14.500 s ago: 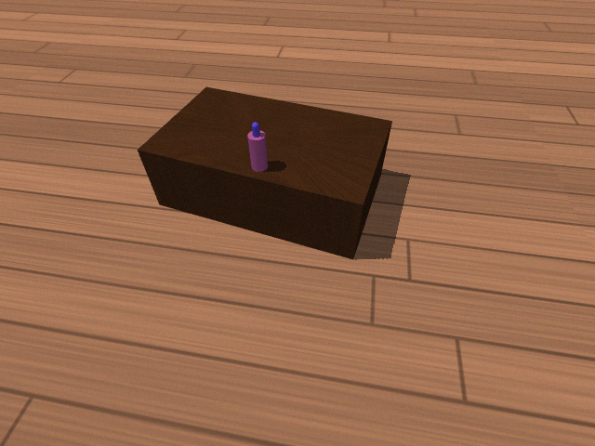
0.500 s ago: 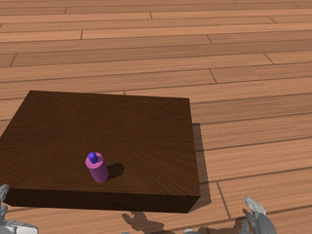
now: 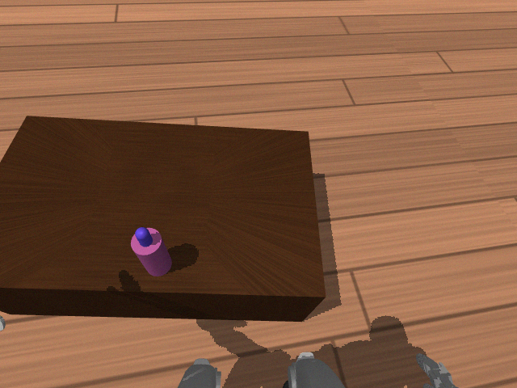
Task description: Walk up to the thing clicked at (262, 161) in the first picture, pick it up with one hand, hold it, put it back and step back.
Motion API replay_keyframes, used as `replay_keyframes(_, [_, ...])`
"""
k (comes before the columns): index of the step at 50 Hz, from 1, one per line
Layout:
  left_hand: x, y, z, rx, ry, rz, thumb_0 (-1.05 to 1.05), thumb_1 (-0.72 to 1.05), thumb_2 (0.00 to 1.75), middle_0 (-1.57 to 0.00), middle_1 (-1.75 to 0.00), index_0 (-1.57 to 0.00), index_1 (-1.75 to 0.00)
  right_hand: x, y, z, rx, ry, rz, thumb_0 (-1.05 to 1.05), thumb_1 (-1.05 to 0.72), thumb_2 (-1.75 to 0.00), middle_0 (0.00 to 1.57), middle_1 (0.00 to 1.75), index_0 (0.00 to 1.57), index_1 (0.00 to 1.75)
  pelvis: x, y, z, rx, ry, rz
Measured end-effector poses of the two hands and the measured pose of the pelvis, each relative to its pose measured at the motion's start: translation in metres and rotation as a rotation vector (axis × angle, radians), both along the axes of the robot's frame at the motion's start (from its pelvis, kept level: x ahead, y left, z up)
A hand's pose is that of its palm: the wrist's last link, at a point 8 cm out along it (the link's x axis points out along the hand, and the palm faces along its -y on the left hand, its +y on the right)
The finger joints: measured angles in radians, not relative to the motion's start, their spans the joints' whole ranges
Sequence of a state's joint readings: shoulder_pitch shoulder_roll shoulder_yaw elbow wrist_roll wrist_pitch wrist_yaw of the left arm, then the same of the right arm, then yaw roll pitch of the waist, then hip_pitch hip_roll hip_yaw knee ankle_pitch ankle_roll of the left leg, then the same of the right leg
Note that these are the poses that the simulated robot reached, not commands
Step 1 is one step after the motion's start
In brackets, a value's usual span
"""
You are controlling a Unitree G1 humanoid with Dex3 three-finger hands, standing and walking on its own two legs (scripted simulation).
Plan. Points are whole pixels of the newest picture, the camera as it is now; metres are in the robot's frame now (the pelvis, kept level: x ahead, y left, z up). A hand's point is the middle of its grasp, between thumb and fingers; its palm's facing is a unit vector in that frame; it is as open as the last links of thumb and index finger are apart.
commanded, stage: go down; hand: left
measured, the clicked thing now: (150, 249) +0.44 +0.24 -0.27
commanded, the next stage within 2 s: none
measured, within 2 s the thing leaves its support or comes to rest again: neither
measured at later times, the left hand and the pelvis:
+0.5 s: hand out of the picture +0.31 +0.42 +0.00, palm faces +0.28 -0.94 -0.18, open 17.1 cm; pelvis +0.00 +0.00 +0.00, yaw +0 degrees
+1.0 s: hand out of the picture +0.32 +0.43 +0.00, palm faces +0.29 -0.94 -0.15, open 17.2 cm; pelvis +0.00 +0.01 -0.01, yaw +0 degrees
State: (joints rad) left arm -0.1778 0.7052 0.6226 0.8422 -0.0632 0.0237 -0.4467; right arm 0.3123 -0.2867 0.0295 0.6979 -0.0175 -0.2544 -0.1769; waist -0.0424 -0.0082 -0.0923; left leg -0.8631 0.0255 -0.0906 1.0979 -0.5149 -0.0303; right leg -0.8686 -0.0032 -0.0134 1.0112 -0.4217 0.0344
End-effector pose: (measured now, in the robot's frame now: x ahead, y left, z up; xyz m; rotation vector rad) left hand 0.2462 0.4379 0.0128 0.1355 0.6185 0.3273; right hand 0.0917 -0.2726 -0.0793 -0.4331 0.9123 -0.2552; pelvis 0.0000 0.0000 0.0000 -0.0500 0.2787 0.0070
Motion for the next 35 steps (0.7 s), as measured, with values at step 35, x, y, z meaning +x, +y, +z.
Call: replay_keyframes(35, [0.033,0.028,0.011,-0.020,-0.137,0.002,-0.01,-0.43,0.05,-0.05,0.00,-0.03,0.00,0.006,0.000,-0.005,-0.044,0.088,0.041,0.01,-0.89,-0.90,0.21,0.30,0.21,0.30,0.001,0.002,-0.006,-0.015,0.054,0.007])
